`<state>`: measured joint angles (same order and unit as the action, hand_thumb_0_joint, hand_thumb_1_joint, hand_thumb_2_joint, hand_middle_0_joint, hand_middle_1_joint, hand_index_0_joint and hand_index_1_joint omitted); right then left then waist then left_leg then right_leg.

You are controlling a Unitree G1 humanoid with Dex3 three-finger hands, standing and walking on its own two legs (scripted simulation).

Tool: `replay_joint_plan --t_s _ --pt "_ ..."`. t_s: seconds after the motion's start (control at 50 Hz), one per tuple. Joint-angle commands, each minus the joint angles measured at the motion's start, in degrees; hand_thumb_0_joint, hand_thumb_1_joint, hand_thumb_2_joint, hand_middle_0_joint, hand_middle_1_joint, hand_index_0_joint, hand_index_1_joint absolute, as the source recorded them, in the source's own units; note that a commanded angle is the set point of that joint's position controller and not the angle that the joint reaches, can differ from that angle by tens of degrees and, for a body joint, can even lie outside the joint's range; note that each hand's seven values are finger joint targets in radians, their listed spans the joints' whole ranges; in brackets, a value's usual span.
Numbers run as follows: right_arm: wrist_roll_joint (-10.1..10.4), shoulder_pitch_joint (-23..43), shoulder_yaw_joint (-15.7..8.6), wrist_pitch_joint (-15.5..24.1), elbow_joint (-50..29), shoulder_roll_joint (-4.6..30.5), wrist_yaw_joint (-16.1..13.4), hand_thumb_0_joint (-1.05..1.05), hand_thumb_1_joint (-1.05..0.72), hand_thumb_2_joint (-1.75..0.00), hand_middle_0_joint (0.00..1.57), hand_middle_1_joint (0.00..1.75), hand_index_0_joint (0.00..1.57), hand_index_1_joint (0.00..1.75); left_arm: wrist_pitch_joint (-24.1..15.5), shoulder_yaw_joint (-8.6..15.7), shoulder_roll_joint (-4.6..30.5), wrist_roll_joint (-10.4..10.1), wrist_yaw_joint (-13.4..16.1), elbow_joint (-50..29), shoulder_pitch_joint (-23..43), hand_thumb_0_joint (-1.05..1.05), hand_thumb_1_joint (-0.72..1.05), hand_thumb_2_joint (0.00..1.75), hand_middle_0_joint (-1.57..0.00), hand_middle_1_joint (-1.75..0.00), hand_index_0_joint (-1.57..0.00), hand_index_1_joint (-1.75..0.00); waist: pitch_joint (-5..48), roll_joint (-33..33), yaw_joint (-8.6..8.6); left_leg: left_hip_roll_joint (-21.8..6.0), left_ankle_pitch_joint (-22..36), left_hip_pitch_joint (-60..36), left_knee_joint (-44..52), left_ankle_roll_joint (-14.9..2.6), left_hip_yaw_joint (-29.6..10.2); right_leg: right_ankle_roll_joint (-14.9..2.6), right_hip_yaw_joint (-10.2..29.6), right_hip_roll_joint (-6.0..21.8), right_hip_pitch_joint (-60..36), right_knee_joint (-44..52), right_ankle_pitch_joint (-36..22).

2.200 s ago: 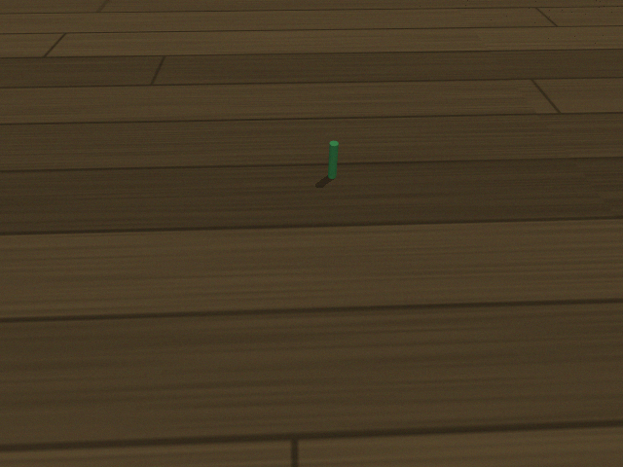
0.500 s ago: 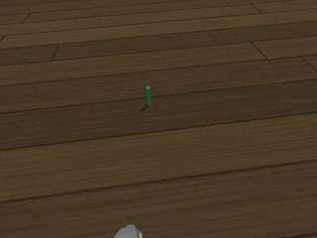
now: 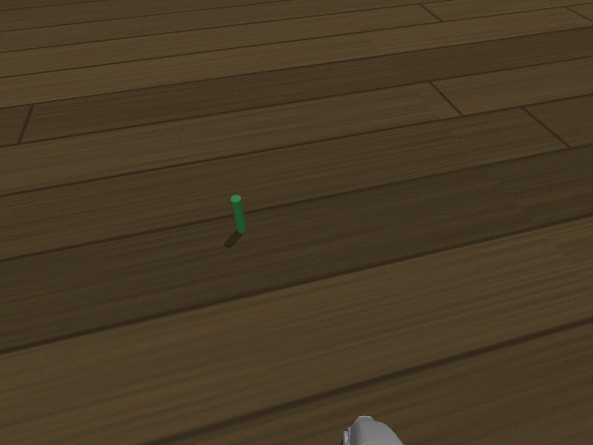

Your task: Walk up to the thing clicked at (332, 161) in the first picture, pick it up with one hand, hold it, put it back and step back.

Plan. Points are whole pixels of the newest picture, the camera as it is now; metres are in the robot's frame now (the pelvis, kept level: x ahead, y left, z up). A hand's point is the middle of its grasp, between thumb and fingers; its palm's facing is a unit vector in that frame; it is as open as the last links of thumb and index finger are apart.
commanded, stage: walk up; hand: left
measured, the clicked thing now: (239, 214) +1.08 +0.23 -0.67
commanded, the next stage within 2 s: none
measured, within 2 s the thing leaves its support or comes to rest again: neither
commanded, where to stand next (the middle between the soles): +0.72 +0.06 m, yaw +1 degrees
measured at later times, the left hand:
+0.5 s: hand (116, 401) +0.23 +0.29 -0.15, palm faces +0.02 -0.92 -0.38, open 7.4 cm
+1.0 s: hand (156, 253) +0.50 +0.28 -0.13, palm faces -0.02 -0.90 -0.43, open 7.4 cm
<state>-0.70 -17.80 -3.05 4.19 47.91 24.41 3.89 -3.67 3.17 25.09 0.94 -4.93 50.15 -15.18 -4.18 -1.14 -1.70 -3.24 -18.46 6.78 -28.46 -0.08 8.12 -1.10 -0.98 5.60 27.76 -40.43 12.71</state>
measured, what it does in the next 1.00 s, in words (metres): walks ahead: right foot, then left foot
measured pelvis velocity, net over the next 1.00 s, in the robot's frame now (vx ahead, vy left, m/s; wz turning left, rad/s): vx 0.42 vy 0.00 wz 0.02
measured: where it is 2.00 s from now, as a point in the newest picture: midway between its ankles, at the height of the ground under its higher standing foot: (281, 307)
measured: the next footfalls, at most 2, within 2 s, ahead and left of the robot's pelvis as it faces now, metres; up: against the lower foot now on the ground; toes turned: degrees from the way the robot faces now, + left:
right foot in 0.06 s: +0.19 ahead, -0.14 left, +0.00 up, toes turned -4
left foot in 0.50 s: +0.38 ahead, +0.14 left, +0.00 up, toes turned +8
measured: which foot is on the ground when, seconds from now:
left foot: down 0.00-0.08, up 0.10-0.48, down 0.50-0.96, up 0.98-1.00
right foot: up 0.00-0.04, down 0.06-0.52, up 0.54-0.92, down 0.94-1.00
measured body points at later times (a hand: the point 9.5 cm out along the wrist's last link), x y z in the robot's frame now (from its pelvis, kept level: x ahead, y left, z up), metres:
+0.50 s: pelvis +0.23 +0.01 -0.01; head +0.25 +0.02 +0.44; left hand +0.22 +0.34 -0.12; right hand +0.35 -0.31 -0.11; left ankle +0.34 +0.13 -0.73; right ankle +0.15 -0.13 -0.73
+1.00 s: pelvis +0.42 +0.00 -0.01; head +0.43 -0.03 +0.43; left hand +0.50 +0.33 -0.10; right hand +0.46 -0.32 -0.14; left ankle +0.35 +0.13 -0.70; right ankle +0.51 -0.11 -0.73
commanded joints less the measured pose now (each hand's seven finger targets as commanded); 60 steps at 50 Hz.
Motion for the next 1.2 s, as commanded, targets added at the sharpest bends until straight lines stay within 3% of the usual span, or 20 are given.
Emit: replay_joint_plan --t_s 0.0,0.02,0.04,0.06,0.08,0.2,0.38,0.44,0.46,0.48,0.5,0.52,0.6,0.72,0.88,0.9,0.94,0.96,1.04,1.18 --pt "0.4 6.1 -4.1 1.3 -6.0 13.7 -0.4 0.00 -0.90 -0.90 0.20 0.30 0.20 0.30 -1.6 4.5 11.4 0.1 0.3 -1.0 -4.3 0.00 0.90 0.90 -0.20 -0.30 -0.20 -0.30 1.6 4.6 5.08 -9.0 -10.5 18.6 5.5 -9.00 -6.7 -0.48 -4.6 -3.2 -20.3 3.8 -4.1" --pt "0.1 5.0 -3.5 1.2 -5.8 12.2 -0.6 0.00 -0.90 -0.90 0.20 0.30 0.20 0.30 -1.9 5.3 12.6 0.2 0.9 -0.3 -8.0 0.00 0.90 0.90 -0.20 -0.30 -0.20 -0.30 4.3 0.5 7.18 -7.5 -5.6 19.7 -3.6 -7.62 -5.5 -1.30 -3.5 -3.8 -26.1 5.2 0.8" --pt "0.1 1.9 -2.3 1.2 -5.6 8.7 -0.6 0.00 -0.90 -0.90 0.20 0.30 0.20 0.30 -2.6 6.4 15.7 0.3 1.8 0.3 -13.2 0.00 0.90 0.90 -0.20 -0.30 -0.20 -0.30 6.9 -11.9 9.77 -2.3 -2.7 24.3 -23.0 -5.54 -1.3 -3.26 7.7 2.1 -32.2 14.2 14.2" --pt "0.4 -0.3 -1.2 0.9 -6.6 6.5 -0.8 0.00 -0.90 -0.90 0.20 0.30 0.20 0.30 -3.4 7.0 20.9 0.1 2.6 -1.4 -14.1 0.00 0.90 0.90 -0.20 -0.30 -0.20 -0.30 6.7 -19.0 8.44 4.4 -12.2 34.7 -37.6 -2.53 -2.8 -9.22 36.8 17.0 -33.9 26.5 22.1" --pt "-0.1 3.3 -3.0 0.0 -5.5 12.6 -1.7 0.00 -0.90 -0.90 0.20 0.30 0.20 0.30 -3.1 6.1 21.1 -0.8 2.7 -2.0 -11.2 0.00 0.90 0.90 -0.20 -0.30 -0.20 -0.30 3.4 -9.8 8.28 1.1 -12.6 34.7 -41.3 -2.26 -9.7 -13.10 42.7 20.4 -26.9 29.0 27.0" --pt "0.3 -2.2 -3.5 -0.8 0.3 12.0 -0.5 0.00 -0.90 -0.90 0.20 0.30 0.20 0.30 -3.4 4.4 14.8 -1.2 3.3 -4.2 -2.7 0.00 0.90 0.90 -0.20 -0.30 -0.20 -0.30 1.0 -7.0 2.64 -3.1 1.6 26.3 -30.6 -0.63 -11.0 -10.79 12.8 10.0 -17.1 26.7 4.4" --pt "-0.3 8.3 -3.6 -0.2 -3.5 9.1 1.3 0.00 -0.90 -0.90 0.20 0.30 0.20 0.30 -3.2 4.5 15.5 -0.7 3.3 -5.0 -4.7 0.00 0.90 0.90 -0.20 -0.30 -0.20 -0.30 1.5 -5.1 4.62 -1.2 9.7 17.9 -7.7 -1.27 -4.4 -9.52 3.5 9.2 -18.4 22.0 -6.5" --pt "-0.3 1.9 -4.6 0.1 -1.5 10.0 1.0 0.00 -0.90 -0.90 0.20 0.30 0.20 0.30 -2.7 3.8 15.5 -0.6 3.5 -5.3 -2.6 0.00 0.90 0.90 -0.20 -0.30 -0.20 -0.30 2.9 -2.3 -0.04 1.1 9.3 3.8 -3.4 -2.58 -2.5 -7.94 1.3 8.1 -12.1 13.5 -7.4" --pt "-0.6 -4.8 -5.6 0.4 0.6 12.6 0.4 0.00 -0.90 -0.90 0.20 0.30 0.20 0.30 -2.6 2.9 13.0 -0.4 3.6 -5.5 -3.6 0.00 0.90 0.90 -0.20 -0.30 -0.20 -0.30 7.0 3.6 -3.18 1.6 5.9 -6.2 -2.3 -4.30 -4.4 -6.33 -1.0 5.1 -8.8 0.5 -11.8" --pt "-1.5 -10.5 -7.2 0.8 1.2 17.4 -0.4 0.00 -0.90 -0.90 0.20 0.30 0.20 0.30 -2.4 1.4 8.7 -1.1 3.6 -5.9 -6.6 0.00 0.90 0.90 -0.20 -0.30 -0.20 -0.30 11.0 16.6 -5.27 -8.6 -5.7 -14.8 4.2 -8.09 -20.0 -3.31 -4.8 -0.4 0.8 -17.9 -4.3" --pt "-0.5 -10.2 -7.8 1.0 -0.9 20.8 -0.9 0.00 -0.90 -0.90 0.20 0.30 0.20 0.30 -2.1 1.5 8.5 -1.7 3.9 -5.9 -7.7 0.00 0.90 0.90 -0.20 -0.30 -0.20 -0.30 10.5 18.8 -4.56 -20.5 -11.4 -17.6 13.4 -13.14 -45.2 -1.90 -1.7 -8.5 12.4 -25.8 16.3" --pt "1.4 -7.7 -7.9 0.7 -1.4 20.7 -1.0 0.00 -0.90 -0.90 0.20 0.30 0.20 0.30 -1.8 2.1 13.5 -1.0 4.6 -4.9 -4.7 0.00 0.90 0.90 -0.20 -0.30 -0.20 -0.30 8.7 11.2 -4.25 -22.0 -9.7 -11.3 13.6 -16.27 -45.5 -2.46 5.0 -4.2 11.4 -30.2 16.6" --pt "1.3 1.4 -4.4 1.2 -3.3 13.5 -1.6 0.00 -0.90 -0.90 0.20 0.30 0.20 0.30 -1.3 2.2 12.2 -1.5 3.5 -0.6 -9.4 0.00 0.90 0.90 -0.20 -0.30 -0.20 -0.30 1.0 9.4 1.82 -12.7 3.6 3.6 13.5 -11.14 -19.2 -1.22 4.6 0.9 4.5 -21.4 6.1" --pt "0.5 0.2 -4.7 1.7 -4.6 14.8 -1.4 0.00 -0.90 -0.90 0.20 0.30 0.20 0.30 -0.7 2.4 9.9 -0.3 1.7 -2.5 -2.7 0.00 0.90 0.90 -0.20 -0.30 -0.20 -0.30 -1.0 9.5 0.33 -13.1 0.7 4.8 16.0 -14.37 -15.4 0.92 0.4 1.9 3.9 -7.0 3.2" --pt "0.4 2.1 -3.8 0.2 -6.2 12.9 -1.1 0.00 -0.90 -0.90 0.20 0.30 0.20 0.30 -2.1 3.8 10.1 -0.2 2.0 -0.8 -4.9 0.00 0.90 0.90 -0.20 -0.30 -0.20 -0.30 2.9 3.9 4.18 -8.6 0.6 11.7 1.3 -9.13 -9.5 -0.60 -3.7 -4.0 -18.7 9.8 -3.0" --pt "0.5 0.4 -2.8 0.2 -6.2 10.5 -1.1 0.00 -0.90 -0.90 0.20 0.30 0.20 0.30 -2.7 4.5 11.9 -0.1 2.7 0.1 -8.8 0.00 0.90 0.90 -0.20 -0.30 -0.20 -0.30 6.0 -1.8 6.07 -5.3 4.7 14.4 -9.6 -7.37 -6.2 -1.91 -0.9 -3.3 -26.6 13.6 1.1" --pt "0.6 -2.0 -1.9 -0.2 -6.5 9.2 -1.6 0.00 -0.90 -0.90 0.20 0.30 0.20 0.30 -3.3 6.2 20.0 -0.4 3.8 -0.8 -12.6 0.00 0.90 0.90 -0.20 -0.30 -0.20 -0.30 6.9 -12.9 7.40 4.5 -12.4 31.9 -34.2 -2.77 -5.1 -12.64 37.2 19.3 -33.6 26.6 14.6" --pt "0.2 -0.2 -3.0 -0.9 -5.2 12.6 -2.1 0.00 -0.90 -0.90 0.20 0.30 0.20 0.30 -3.0 5.6 18.8 -1.1 3.8 -1.7 -9.9 0.00 0.90 0.90 -0.20 -0.30 -0.20 -0.30 3.9 -5.8 6.33 0.7 -12.1 31.1 -37.6 -2.50 -10.4 -14.73 36.7 20.1 -26.8 26.0 16.6" --pt "0.6 -3.7 -3.2 -1.5 -1.5 11.8 -1.3 0.00 -0.90 -0.90 0.20 0.30 0.20 0.30 -2.8 4.3 14.7 -1.2 4.1 -3.5 -3.1 0.00 0.90 0.90 -0.20 -0.30 -0.20 -0.30 1.4 -7.5 2.41 -2.6 -2.1 26.1 -31.0 -1.53 -11.7 -10.78 15.8 11.0 -17.6 26.6 9.5" --pt "-0.8 2.2 -3.9 -1.7 -2.1 10.4 0.7 0.00 -0.90 -0.90 0.20 0.30 0.20 0.30 -3.0 4.6 15.3 -0.4 3.7 -5.0 -4.1 0.00 0.90 0.90 -0.20 -0.30 -0.20 -0.30 -0.3 -7.1 3.93 -3.0 3.8 21.4 -14.6 0.33 -7.2 -11.20 8.9 9.5 -12.1 26.8 15.4"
